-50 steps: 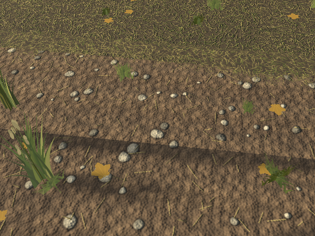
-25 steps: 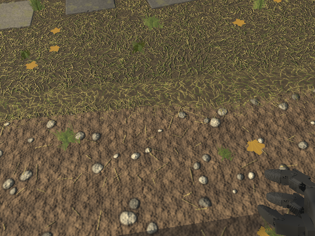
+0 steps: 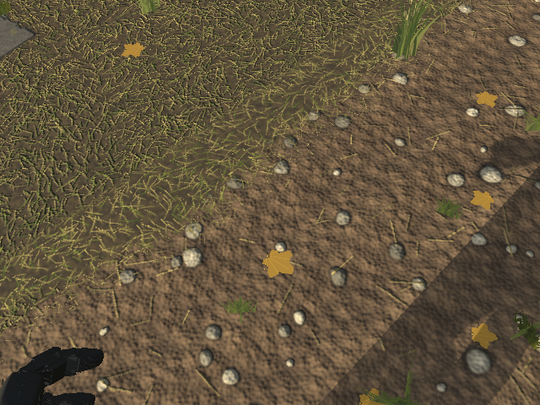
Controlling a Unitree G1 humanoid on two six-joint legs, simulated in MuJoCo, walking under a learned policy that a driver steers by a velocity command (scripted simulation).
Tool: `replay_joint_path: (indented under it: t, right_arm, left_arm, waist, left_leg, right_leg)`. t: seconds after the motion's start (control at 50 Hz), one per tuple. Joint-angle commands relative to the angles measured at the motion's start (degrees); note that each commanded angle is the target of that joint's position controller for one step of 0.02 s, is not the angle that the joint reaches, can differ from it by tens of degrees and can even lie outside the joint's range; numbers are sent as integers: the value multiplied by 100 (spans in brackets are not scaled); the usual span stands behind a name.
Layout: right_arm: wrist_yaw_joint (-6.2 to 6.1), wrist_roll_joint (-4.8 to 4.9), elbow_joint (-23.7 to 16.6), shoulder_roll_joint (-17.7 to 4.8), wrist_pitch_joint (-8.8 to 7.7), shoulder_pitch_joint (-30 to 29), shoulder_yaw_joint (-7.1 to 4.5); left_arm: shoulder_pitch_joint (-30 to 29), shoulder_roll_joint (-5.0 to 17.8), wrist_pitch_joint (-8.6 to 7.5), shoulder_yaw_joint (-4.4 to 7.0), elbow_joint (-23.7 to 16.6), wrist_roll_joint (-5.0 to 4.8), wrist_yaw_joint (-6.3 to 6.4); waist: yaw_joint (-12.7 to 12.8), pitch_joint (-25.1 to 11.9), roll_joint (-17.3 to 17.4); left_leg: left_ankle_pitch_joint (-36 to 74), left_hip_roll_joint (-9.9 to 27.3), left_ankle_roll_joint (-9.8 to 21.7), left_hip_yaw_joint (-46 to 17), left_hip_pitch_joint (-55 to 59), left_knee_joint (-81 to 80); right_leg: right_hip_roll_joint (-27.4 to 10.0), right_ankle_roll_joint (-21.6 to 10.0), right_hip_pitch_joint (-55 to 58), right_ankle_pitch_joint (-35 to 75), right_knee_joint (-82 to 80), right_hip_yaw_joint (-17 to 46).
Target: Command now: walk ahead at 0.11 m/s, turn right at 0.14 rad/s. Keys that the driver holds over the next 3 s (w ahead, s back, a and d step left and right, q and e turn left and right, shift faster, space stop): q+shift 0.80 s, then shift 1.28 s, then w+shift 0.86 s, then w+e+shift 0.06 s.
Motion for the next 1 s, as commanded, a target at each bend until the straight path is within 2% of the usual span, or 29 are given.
replay_joint_path:
  t: [0.02, 0.04, 0.06, 0.1, 0.14, 0.22, 0.28, 0.32, 0.36, 0.38, 0.4, 0.42, 0.44, 0.46, 0.48, 0.5, 0.54, 0.58, 0.64, 0.7, 0.78, 0.84, 0.86, 0.88, 0.9, 0.92, 0.94, 0.96, 1.0]
  right_arm:
    - [114, -79, -125, -542, 52, 344, 87]
    - [126, 84, -198, -507, 136, 155, 91]
    - [60, 68, -156, -415, 189, 58, 117]
    - [-67, -27, -26, -540, 346, 229, 62]
    - [-134, -13, 20, -616, 437, 462, -11]
    - [-148, -18, -189, -259, 572, 155, 25]
    - [-57, -46, -341, -230, 592, 49, 9]
    - [25, -51, -388, -260, 611, 152, -27]
    - [86, -78, -268, -268, 639, 593, -92]
    - [62, -140, -196, -413, 635, 817, -169]
    - [-53, -178, -291, -1083, 585, 916, -340]
    - [-52, -321, -488, -1527, 456, 796, -378]
    - [-1, -423, -517, -1385, 298, 781, -373]
    - [-14, -325, -554, -1305, 183, 555, -367]
    - [-62, -149, -619, -1123, 168, 239, -344]
    - [-122, -28, -695, -910, 197, 28, -281]
    - [-224, -15, -796, -693, 269, 69, -217]
    - [-291, -18, -854, -730, 314, 239, -248]
    - [-347, 3, -978, -854, 391, 280, -308]
    - [-333, -12, -1157, -928, 460, 150, -350]
    - [-274, 2, -1368, -939, 519, -48, -374]
    - [-256, 57, -1526, -831, 548, -401, -322]
    - [-257, 23, -1528, -645, 551, -256, -254]
    - [-224, -105, -1449, -262, 555, 260, -135]
    - [-222, -94, -1623, -512, 495, 236, -194]
    - [-208, -166, -1506, -957, 437, 415, -301]
    - [-196, -126, -1355, -1131, 444, 276, -364]
    - [-208, -114, -1262, -984, 485, 191, -339]
    - [-189, -90, -1303, -621, 502, 24, -203]
  left_arm:
    - [956, 327, -187, -29, -242, 207, 118]
    - [705, 214, -263, -93, -83, 135, 62]
    - [479, 280, -296, -69, 77, 73, 43]
    - [31, 507, -293, -3, 201, 150, 119]
    - [-107, 692, -252, 101, 221, 164, 240]
    - [-143, 412, -215, 92, 399, 129, 411]
    - [-123, 423, -183, 148, 526, 109, 453]
    - [-165, 475, -166, 195, 604, 23, 450]
    - [-349, 472, -130, 226, 667, -145, 441]
    - [-174, 300, -101, 216, 788, -217, 421]
    - [67, 108, -58, 200, 792, -86, 398]
    - [-575, 69, -82, 166, 389, 46, 433]
    - [-914, 188, -106, 195, 336, 57, 450]
    - [-840, 228, -131, 226, 378, -30, 459]
    - [-632, 294, -146, 268, 530, -8, 502]
    - [-542, 394, -160, 304, 591, 33, 536]
    - [-435, 297, -221, 297, 636, 15, 485]
    - [-424, 149, -276, 243, 650, -37, 444]
    - [-528, 88, -325, 195, 637, -68, 394]
    - [-527, 168, -365, 197, 666, -87, 319]
    - [-344, 325, -464, 241, 696, -112, 228]
    - [225, 478, -528, 317, 873, -108, 154]
    - [318, 582, -520, 354, 906, -72, 156]
    - [135, 850, -469, 370, 776, 14, 183]
    - [212, 995, -435, 372, 792, 224, 174]
    - [102, 797, -458, 324, 710, 128, 176]
    - [-29, 497, -447, 240, 650, 43, 208]
    - [-59, 409, -409, 196, 651, -15, 232]
    - [104, 456, -349, 150, 744, -76, 277]
  waist:
    - [725, -2989, -664]
    - [586, -2340, -648]
    - [482, -1912, -469]
    - [229, -1436, -671]
    - [174, -1379, -738]
    - [298, -1164, -697]
    - [321, -1232, -714]
    - [240, -1286, -770]
    - [-43, -1291, -638]
    - [-85, -1096, -190]
    - [82, -706, 1417]
    - [37, -535, 2105]
    - [-121, -788, 1352]
    - [79, -783, 1057]
    - [264, -802, 691]
    - [348, -873, 695]
    - [382, -1202, 668]
    - [327, -1359, 575]
    - [262, -1321, 722]
    - [229, -1230, 918]
    - [229, -1273, 1112]
    - [465, -1398, 1136]
    - [391, -1487, 886]
    - [48, -1652, -454]
    - [-16, -1230, -1592]
    - [-24, -1159, -1253]
    - [67, -1037, -794]
    - [101, -963, -551]
    - [243, -882, -556]
  left_leg:
    - [-1276, 38, -114, -1509, -1607, 2758]
    - [-1243, 124, -98, -1521, -1816, 2486]
    - [-1037, 194, -132, -1500, -1882, 2058]
    - [-296, 89, -326, -1296, -1208, 1835]
    - [9, -57, -422, -1058, -1216, 2042]
    - [376, 153, -306, -1014, -1421, 1662]
    - [446, 173, -150, -861, -1245, 1140]
    - [477, 148, 8, -753, -1012, 674]
    - [1096, -78, 291, -513, -429, -394]
    - [1608, -198, 559, -792, -132, -1085]
    - [3584, 883, 1094, -2616, 208, -1881]
    - [4183, 1637, 2106, -4462, 281, -2301]
    - [3584, 1594, 2193, -4319, 322, -2443]
    - [3230, 1273, 1887, -3920, 409, -2400]
    - [3122, 1034, 1570, -3562, 451, -2256]
    - [3285, 933, 1419, -3377, 424, -2158]
    - [3778, 703, 1342, -3198, 531, -2008]
    - [3955, 582, 1325, -3212, 803, -1894]
    - [3555, 456, 1310, -3470, 829, -1829]
    - [3218, 340, 1296, -3797, 474, -1786]
    - [3576, 223, 1250, -4317, 363, -1584]
    - [3372, -57, 990, -4270, 172, -1207]
    - [2523, -312, 804, -4070, -171, -892]
    - [297, -998, 546, -3270, -751, 243]
    - [-1296, -1535, 216, -2593, -1938, 1409]
    - [-1077, -1091, -5, -2499, -2175, 2468]
    - [-627, -961, -98, -2430, -2133, 2809]
    - [-328, -936, -177, -2356, -2118, 2900]
    - [-2, -959, -273, -2190, -2145, 2860]
  right_leg:
    - [-2312, -1805, 3318, 4173, -843, 2529]
    - [-1975, -1512, 2966, 3465, -885, 1866]
    - [-1664, -1159, 2608, 2584, -1050, 1490]
    - [-1420, -940, 1447, 2030, -1376, 863]
    - [-1497, -1050, 1284, 1699, -1532, 618]
    - [-1678, -997, 1266, 404, -1753, 300]
    - [-1839, -918, 1467, 432, -1663, 93]
    - [-1932, -761, 1600, 553, -1474, -42]
    - [-1790, -388, 1478, 412, -920, -390]
    - [-1442, -4, 1134, -282, -198, -675]
    - [-697, 605, -69, -1768, 1394, -1203]
    - [267, 912, -1505, -3324, 2650, -433]
    - [250, 782, -1674, -3238, 3304, 332]
    - [173, 650, -1725, -2644, 3335, 577]
    - [70, 625, -1713, -2160, 3223, 655]
    - [49, 644, -1624, -1848, 3089, 702]
    - [211, 718, -1317, -1439, 3047, 721]
    - [339, 786, -1289, -1217, 2554, 774]
    - [484, 894, -1106, -1096, 1611, 866]
    - [602, 925, -636, -1068, 962, 913]
    - [665, 856, -44, -1171, 217, 996]
    - [483, 683, 1026, -325, -1154, 801]
    - [54, 520, 1679, 259, -1464, 1023]
    - [-1089, 37, 2283, 1110, -1551, 2202]
    - [-1907, -1002, 2184, 1944, -1682, 3593]
    - [-2212, -1388, 2010, 1732, -1641, 3689]
    - [-1814, -1192, 1858, 1433, -1511, 2910]
    - [-1406, -920, 1817, 1069, -1447, 2388]
    - [-1130, -849, 1845, 1344, -1436, 1958]
Next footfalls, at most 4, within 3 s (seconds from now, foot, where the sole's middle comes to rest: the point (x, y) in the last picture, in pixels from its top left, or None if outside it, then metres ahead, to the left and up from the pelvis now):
0.38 left None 0.04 0.15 -0.76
0.88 right None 0.21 0.00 -0.76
1.24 left None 0.00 0.16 -0.76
2.84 left None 0.43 0.53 -0.76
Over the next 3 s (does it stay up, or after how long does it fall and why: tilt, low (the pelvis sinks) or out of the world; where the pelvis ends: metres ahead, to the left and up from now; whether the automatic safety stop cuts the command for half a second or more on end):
stays up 0.44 0.41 0.01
